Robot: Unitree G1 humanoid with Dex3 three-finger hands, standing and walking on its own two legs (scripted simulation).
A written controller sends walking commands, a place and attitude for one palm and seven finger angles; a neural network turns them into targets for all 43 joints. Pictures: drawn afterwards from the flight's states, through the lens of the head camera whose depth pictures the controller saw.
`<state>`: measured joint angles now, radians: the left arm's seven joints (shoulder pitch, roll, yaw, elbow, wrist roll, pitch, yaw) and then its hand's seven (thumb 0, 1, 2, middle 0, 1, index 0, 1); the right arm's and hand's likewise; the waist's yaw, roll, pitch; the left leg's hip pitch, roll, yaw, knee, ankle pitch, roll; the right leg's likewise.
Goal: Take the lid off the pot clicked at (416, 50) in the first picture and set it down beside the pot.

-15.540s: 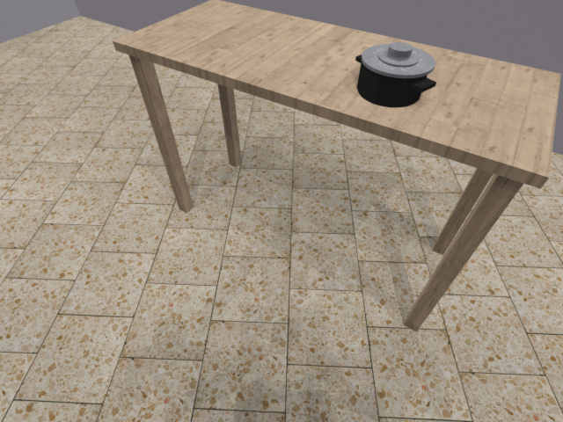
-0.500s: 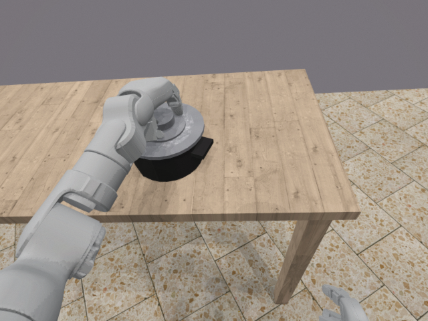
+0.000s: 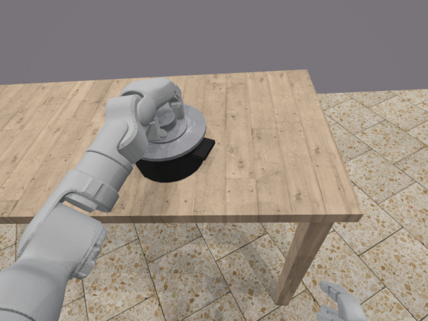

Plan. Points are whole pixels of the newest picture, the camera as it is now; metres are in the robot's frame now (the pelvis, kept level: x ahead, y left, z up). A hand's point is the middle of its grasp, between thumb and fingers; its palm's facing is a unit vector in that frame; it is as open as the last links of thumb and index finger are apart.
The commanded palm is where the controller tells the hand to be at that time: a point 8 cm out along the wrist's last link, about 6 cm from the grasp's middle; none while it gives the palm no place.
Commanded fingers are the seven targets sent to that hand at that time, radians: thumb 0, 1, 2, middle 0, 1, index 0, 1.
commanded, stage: close the fingers and squeeze the knob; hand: left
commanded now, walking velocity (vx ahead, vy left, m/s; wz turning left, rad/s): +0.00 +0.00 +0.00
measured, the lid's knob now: (162, 120) +0.46 +0.12 +0.14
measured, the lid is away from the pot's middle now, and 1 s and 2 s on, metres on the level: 0.00 0.01 0.00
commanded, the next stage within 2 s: lift the lid straight up in 0.40 s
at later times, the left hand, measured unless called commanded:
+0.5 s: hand (157, 124) +0.43 +0.12 +0.16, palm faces -0.28 -0.10 -0.95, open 8.1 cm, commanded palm +0.41 +0.13 +0.23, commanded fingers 0.00 0.46 1.21 -0.80 -0.88 -0.87 -0.92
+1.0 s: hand (154, 115) +0.42 +0.12 +0.19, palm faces -0.27 -0.08 -0.96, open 8.1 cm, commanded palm +0.41 +0.13 +0.27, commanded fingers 0.00 0.47 1.21 -0.80 -0.88 -0.87 -0.92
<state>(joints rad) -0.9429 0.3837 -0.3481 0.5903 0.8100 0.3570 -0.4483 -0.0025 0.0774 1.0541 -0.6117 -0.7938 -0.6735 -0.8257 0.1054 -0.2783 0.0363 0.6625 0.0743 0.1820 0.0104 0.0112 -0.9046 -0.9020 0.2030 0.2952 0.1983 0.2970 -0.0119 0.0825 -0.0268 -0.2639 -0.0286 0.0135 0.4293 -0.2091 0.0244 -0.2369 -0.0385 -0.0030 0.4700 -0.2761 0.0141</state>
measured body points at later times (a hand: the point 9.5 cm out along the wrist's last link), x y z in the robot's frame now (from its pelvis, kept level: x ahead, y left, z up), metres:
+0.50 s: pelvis +0.00 +0.00 +0.00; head +0.01 -0.04 +0.45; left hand +0.44 +0.12 +0.22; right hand +0.17 -0.24 -0.12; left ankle +0.01 +0.11 -0.74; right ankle -0.02 -0.13 -0.74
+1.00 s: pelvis -0.01 +0.00 +0.00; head +0.01 -0.04 +0.45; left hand +0.43 +0.12 +0.24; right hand +0.17 -0.24 -0.12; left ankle +0.01 +0.11 -0.74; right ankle -0.02 -0.13 -0.74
